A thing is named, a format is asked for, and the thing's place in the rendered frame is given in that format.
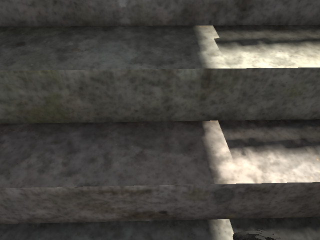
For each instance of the robot right hand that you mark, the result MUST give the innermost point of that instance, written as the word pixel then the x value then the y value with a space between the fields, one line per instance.
pixel 256 235

